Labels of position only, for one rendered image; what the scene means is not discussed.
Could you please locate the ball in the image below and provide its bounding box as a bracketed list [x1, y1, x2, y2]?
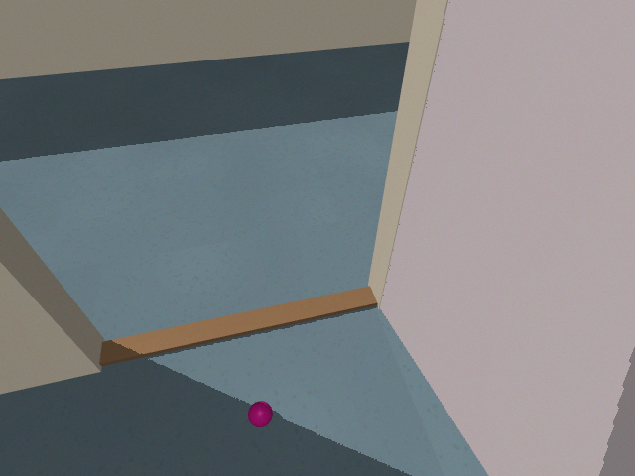
[248, 401, 273, 427]

